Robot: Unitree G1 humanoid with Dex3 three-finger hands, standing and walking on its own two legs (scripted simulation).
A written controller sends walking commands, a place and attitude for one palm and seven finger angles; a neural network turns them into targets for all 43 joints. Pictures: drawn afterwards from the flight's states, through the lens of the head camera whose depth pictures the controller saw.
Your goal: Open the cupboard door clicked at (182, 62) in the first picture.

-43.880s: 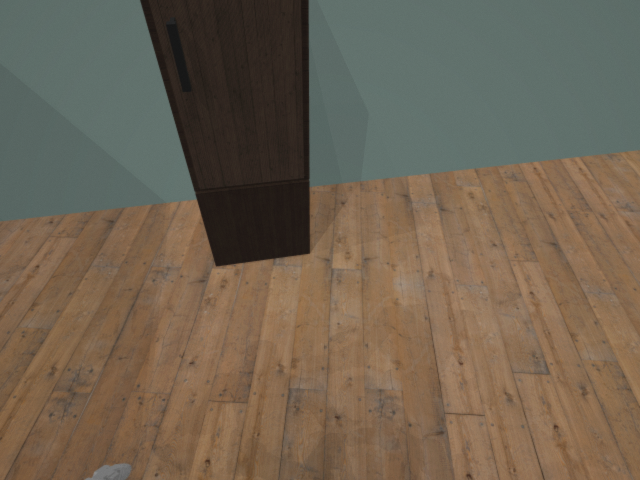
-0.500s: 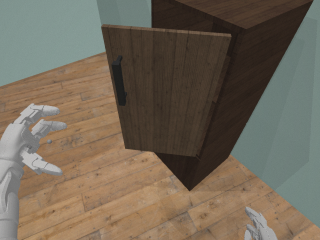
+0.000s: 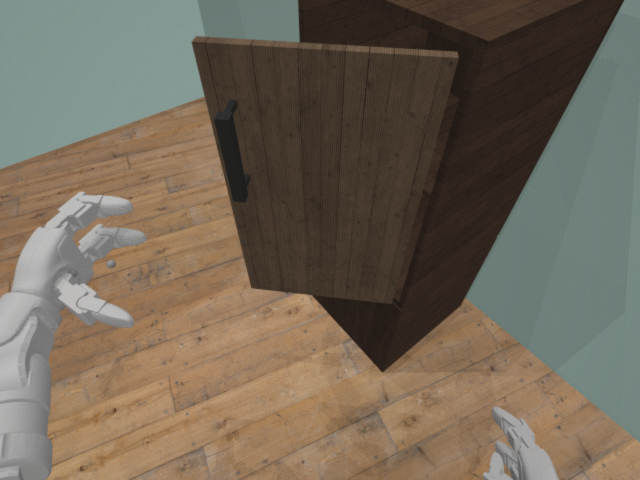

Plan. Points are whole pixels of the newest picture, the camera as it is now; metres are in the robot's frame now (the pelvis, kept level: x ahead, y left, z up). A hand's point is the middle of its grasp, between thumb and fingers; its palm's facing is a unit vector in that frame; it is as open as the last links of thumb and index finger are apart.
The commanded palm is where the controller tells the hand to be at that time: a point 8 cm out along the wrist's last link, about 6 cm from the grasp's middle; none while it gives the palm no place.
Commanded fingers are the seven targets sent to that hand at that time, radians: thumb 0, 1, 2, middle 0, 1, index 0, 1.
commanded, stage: move the hooked fingers beside the handle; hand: left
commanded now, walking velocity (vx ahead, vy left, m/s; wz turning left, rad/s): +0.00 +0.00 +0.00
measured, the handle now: (236, 153) +0.56 +0.17 +0.10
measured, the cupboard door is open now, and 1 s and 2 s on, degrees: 44 44 44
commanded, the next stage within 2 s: none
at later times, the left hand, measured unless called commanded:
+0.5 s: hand (145, 220) +0.40 +0.26 +0.11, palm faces -0.04 -1.00 -0.01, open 14.0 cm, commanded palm +0.37 +0.31 +0.11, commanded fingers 0.00 -0.50 0.30 -0.30 -1.20 -0.30 -1.20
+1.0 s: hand (170, 186) +0.46 +0.25 +0.11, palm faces -0.06 -1.00 +0.00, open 14.0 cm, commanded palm +0.45 +0.30 +0.10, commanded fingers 0.00 -0.50 0.30 -0.30 -1.20 -0.30 -1.20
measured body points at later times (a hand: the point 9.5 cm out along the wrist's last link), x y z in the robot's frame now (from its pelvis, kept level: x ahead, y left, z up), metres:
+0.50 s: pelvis +0.01 +0.00 -0.01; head +0.05 +0.00 +0.44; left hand +0.39 +0.31 +0.11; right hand +0.09 -0.28 -0.10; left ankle +0.01 +0.07 -0.73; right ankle +0.00 -0.08 -0.73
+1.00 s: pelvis +0.02 +0.02 -0.01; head +0.08 +0.03 +0.44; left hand +0.46 +0.30 +0.11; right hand +0.06 -0.26 -0.12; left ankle +0.01 +0.07 -0.73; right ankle +0.00 -0.08 -0.73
